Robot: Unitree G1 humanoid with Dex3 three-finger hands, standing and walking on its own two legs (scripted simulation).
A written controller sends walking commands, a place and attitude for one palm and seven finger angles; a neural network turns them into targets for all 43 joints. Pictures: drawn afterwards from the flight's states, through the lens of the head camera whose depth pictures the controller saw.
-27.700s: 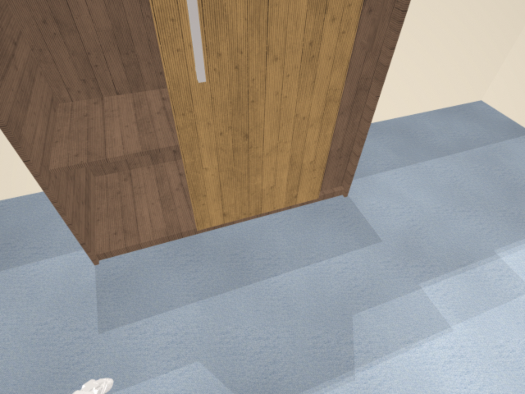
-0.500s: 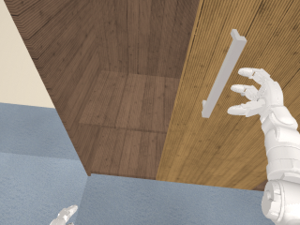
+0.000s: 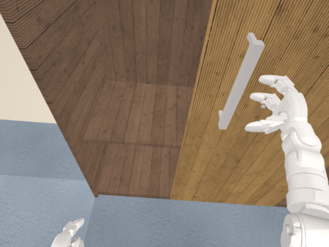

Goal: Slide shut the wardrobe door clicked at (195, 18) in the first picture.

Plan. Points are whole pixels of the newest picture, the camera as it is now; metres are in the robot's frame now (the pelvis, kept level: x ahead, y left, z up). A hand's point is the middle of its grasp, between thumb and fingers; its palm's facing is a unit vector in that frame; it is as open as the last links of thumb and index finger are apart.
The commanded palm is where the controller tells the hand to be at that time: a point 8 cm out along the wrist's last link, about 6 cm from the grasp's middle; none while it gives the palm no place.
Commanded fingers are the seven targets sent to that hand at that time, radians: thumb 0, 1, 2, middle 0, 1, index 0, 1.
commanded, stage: move the hooked fingers beside the handle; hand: right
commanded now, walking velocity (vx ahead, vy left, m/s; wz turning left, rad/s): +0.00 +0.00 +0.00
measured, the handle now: (234, 87) +0.49 -0.12 +0.16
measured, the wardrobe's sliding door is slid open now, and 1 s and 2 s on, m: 0.44 0.44 0.44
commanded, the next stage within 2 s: feel for the door with the fingertips in 1.24 s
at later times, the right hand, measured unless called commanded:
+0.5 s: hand (270, 99) +0.42 -0.19 +0.19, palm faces +0.00 +1.00 -0.03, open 14.0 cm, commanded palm +0.40 -0.24 +0.17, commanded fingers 0.00 0.50 -0.30 0.30 1.20 0.30 1.20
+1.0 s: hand (273, 108) +0.41 -0.20 +0.17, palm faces +0.00 +1.00 -0.02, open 14.0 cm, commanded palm +0.39 -0.24 +0.17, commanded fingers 0.00 0.50 -0.30 0.30 1.20 0.30 1.20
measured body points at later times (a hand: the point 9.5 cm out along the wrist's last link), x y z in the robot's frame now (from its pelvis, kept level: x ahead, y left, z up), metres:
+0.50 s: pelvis +0.00 +0.00 +0.00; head +0.00 +0.02 +0.45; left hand +0.10 +0.26 -0.11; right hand +0.42 -0.24 +0.19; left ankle -0.03 +0.09 -0.74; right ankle +0.02 -0.10 -0.74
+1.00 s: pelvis -0.01 -0.01 +0.00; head +0.00 +0.01 +0.45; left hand +0.11 +0.25 -0.11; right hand +0.41 -0.26 +0.17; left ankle -0.03 +0.09 -0.74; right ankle +0.02 -0.10 -0.74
